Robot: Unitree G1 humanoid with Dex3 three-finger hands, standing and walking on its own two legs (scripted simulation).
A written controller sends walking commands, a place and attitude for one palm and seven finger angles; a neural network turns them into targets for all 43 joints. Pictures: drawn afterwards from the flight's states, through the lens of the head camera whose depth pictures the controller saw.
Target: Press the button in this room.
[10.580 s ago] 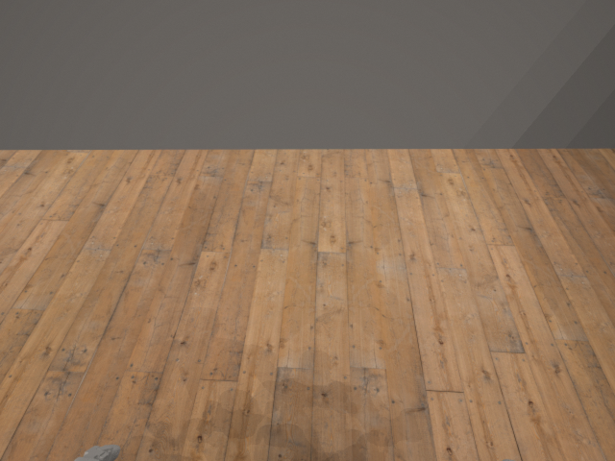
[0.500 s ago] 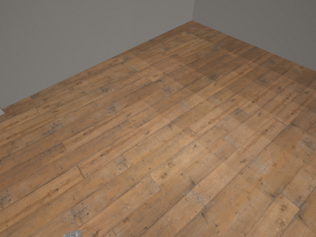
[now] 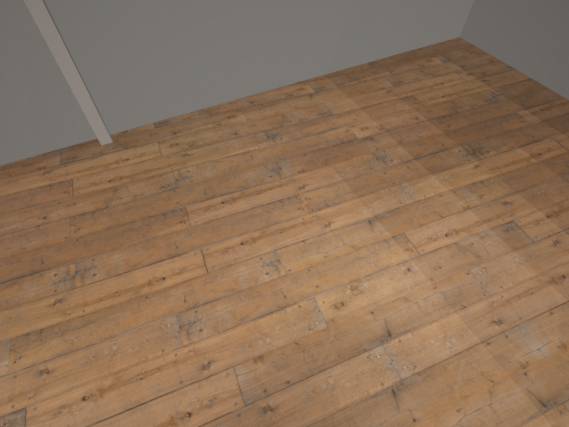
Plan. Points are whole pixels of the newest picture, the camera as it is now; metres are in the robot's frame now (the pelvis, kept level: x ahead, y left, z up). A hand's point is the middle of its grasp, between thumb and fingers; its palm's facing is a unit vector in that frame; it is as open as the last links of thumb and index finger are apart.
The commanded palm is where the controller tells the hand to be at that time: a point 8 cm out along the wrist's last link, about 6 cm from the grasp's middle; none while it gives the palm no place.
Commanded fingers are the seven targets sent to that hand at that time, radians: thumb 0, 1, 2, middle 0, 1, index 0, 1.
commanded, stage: stand and wait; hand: left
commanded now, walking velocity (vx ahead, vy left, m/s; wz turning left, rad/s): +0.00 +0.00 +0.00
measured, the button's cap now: out of the picture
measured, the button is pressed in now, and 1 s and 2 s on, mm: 0 0 0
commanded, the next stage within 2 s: turn or walk to find it in 0.24 s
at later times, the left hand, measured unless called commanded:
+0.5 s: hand out of the picture +0.01 +0.19 -0.16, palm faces +0.13 -0.96 -0.24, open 7.3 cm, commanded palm none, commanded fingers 0.00 0.90 0.90 -0.20 -0.30 -0.20 -0.30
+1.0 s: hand out of the picture -0.08 +0.21 -0.17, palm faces +0.17 -0.97 -0.20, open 7.4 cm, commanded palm none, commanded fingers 0.00 0.90 0.90 -0.20 -0.30 -0.20 -0.30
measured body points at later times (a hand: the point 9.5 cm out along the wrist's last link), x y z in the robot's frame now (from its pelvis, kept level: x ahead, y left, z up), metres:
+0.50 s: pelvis -0.02 +0.00 +0.00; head -0.01 -0.02 +0.45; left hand +0.00 +0.24 -0.14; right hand +0.06 -0.24 -0.16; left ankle -0.06 +0.13 -0.69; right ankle -0.01 -0.10 -0.73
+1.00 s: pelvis -0.07 +0.03 +0.00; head -0.07 +0.02 +0.45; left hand -0.09 +0.26 -0.16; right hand -0.01 -0.20 -0.16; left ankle -0.06 +0.14 -0.73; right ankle -0.04 -0.10 -0.73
